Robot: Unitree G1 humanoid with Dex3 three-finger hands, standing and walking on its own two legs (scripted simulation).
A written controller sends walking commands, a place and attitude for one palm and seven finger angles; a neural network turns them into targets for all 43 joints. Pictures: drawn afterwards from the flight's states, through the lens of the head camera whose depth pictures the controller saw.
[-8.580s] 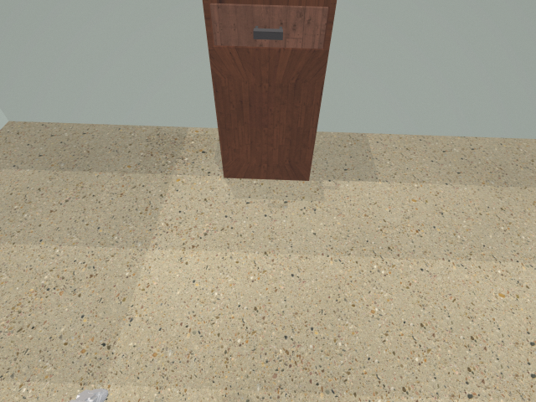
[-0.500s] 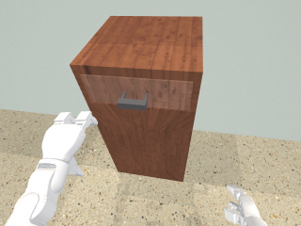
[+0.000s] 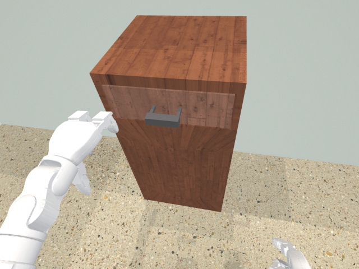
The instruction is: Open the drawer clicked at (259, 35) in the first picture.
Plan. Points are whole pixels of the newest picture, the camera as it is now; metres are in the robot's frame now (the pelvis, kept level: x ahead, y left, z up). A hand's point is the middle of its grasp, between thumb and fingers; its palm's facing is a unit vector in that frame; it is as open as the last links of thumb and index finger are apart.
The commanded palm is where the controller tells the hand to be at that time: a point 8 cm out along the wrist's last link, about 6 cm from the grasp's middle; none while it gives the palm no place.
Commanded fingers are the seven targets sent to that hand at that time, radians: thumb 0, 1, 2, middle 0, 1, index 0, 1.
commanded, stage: raise the hand with hooked fingers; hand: left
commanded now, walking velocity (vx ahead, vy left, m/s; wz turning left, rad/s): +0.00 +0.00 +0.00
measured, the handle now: (164, 114) +0.54 +0.13 +0.00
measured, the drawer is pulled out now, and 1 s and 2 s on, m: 0.00 0.00 0.00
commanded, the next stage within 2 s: move the hooked fingers above the handle in 0.16 s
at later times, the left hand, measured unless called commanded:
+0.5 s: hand (106, 151) +0.32 +0.21 +0.10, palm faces +0.01 -0.06 -1.00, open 13.8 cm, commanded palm +0.31 +0.22 +0.17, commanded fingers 0.00 -0.50 0.30 -0.30 -1.20 -0.30 -1.20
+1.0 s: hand (130, 133) +0.39 +0.18 +0.08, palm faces +0.02 -0.07 -1.00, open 13.8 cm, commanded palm +0.37 +0.19 +0.15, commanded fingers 0.00 -0.50 0.30 -0.30 -1.20 -0.30 -1.20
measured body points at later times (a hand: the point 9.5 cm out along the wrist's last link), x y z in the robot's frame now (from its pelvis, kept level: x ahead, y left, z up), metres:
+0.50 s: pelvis -0.01 -0.01 +0.00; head +0.01 -0.04 +0.45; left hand +0.32 +0.21 +0.15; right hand +0.19 -0.22 -0.12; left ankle -0.02 +0.10 -0.74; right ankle +0.02 -0.12 -0.74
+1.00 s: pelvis +0.02 -0.01 +0.00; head +0.05 -0.04 +0.44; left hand +0.38 +0.18 +0.14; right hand +0.16 -0.26 -0.14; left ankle -0.02 +0.10 -0.74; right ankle +0.02 -0.12 -0.74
